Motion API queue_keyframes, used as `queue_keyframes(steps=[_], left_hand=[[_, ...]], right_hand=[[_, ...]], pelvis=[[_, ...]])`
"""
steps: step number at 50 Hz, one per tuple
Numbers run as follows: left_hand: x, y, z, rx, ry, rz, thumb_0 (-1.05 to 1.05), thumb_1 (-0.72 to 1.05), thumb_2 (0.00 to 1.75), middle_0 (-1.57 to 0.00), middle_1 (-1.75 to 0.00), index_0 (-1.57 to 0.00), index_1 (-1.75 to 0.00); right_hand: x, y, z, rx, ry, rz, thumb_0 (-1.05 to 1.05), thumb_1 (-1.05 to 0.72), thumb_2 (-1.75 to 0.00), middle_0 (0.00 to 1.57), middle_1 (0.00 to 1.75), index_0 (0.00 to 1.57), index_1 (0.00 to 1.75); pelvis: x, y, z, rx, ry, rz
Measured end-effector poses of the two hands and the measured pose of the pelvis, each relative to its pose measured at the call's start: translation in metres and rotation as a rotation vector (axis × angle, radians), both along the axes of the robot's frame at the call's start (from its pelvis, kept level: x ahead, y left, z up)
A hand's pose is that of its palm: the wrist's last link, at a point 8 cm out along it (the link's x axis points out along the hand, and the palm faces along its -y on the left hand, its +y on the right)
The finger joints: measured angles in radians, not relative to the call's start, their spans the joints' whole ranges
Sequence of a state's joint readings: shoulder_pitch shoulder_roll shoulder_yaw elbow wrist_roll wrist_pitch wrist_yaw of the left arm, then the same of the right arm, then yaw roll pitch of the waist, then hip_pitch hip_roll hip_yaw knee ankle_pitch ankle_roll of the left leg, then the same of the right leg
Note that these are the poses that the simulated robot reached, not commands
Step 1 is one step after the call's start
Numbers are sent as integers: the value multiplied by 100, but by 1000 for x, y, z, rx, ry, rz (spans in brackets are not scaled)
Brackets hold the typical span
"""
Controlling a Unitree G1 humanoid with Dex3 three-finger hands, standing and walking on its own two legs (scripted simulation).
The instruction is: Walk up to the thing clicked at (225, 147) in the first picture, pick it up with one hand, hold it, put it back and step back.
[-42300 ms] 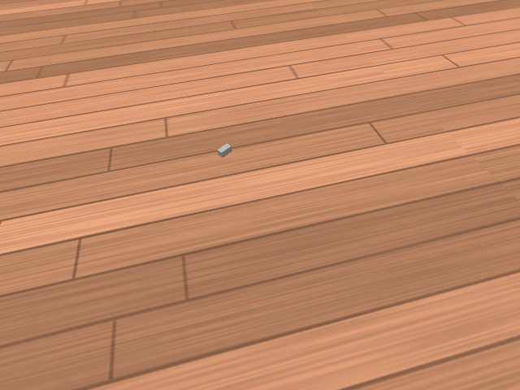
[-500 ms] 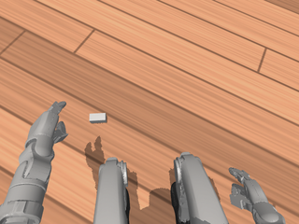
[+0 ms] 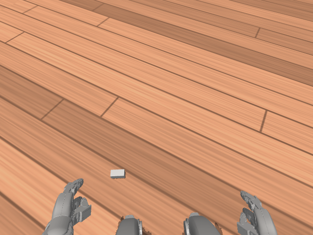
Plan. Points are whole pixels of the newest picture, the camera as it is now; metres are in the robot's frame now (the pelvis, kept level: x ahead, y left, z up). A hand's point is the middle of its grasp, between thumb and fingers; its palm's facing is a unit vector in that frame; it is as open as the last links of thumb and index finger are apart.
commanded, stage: home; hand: left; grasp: from above
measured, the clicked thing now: (117, 173) +0.51 +0.21 -0.65
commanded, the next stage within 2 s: none
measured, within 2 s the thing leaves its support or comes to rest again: neither
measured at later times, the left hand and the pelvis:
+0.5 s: hand (80, 228) +0.18 +0.18 -0.01, palm faces +0.08 -0.97 -0.21, open 7.4 cm; pelvis +0.03 +0.00 +0.05, yaw +2 degrees
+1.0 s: hand (81, 227) +0.18 +0.18 +0.00, palm faces +0.06 -0.98 -0.21, open 7.4 cm; pelvis +0.02 +0.00 +0.04, yaw +1 degrees
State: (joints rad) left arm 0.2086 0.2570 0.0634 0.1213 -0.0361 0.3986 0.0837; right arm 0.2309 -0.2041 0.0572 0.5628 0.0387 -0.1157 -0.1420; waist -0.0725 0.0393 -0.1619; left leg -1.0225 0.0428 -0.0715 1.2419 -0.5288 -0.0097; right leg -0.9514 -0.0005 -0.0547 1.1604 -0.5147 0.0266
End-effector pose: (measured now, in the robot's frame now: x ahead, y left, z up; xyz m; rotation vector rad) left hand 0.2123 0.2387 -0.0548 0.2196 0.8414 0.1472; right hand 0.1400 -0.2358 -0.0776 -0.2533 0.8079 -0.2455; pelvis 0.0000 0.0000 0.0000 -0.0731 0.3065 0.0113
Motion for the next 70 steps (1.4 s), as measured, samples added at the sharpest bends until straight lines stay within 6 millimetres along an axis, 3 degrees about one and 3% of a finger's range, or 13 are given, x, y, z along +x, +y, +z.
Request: queue_keyframes(steps=[8, 15, 25, 47, 70], left_hand=[[-27, -5, 55, -31, -11, 21, 1, 90, 90, -20, -30, -20, -30], [-45, -6, 79, -35, -20, 30, 1, 90, 90, -20, -30, -20, -30], [-51, -7, 76, -43, -10, 41, 1, 90, 90, -20, -30, -20, -30], [-48, -11, 77, -40, -16, 20, 1, 90, 90, -20, -30, -20, -30], [-48, -8, 77, -41, -13, 19, 1, 90, 90, -20, -30, -20, -30]], right_hand=[[16, 1, 42, -5, -102, -11, 1, -90, -90, 20, 30, 20, 30], [42, 4, 63, -6, -198, 20, 1, -90, -90, 20, 30, 20, 30], [60, 4, 73, -19, -254, 75, 1, -90, -90, 20, 30, 21, 30], [33, -4, 61, -20, -195, 35, 1, -90, -90, 20, 30, 21, 30], [44, 3, 65, -18, -225, 45, 1, -90, -90, 20, 30, 21, 30]], pelvis=[[19, 1, 33, 8, -74, 8], [28, 0, 44, 15, -113, 17], [28, -3, 45, 21, -132, 26], [25, -4, 45, 22, -141, 18], [26, -1, 44, 20, -134, 17]])
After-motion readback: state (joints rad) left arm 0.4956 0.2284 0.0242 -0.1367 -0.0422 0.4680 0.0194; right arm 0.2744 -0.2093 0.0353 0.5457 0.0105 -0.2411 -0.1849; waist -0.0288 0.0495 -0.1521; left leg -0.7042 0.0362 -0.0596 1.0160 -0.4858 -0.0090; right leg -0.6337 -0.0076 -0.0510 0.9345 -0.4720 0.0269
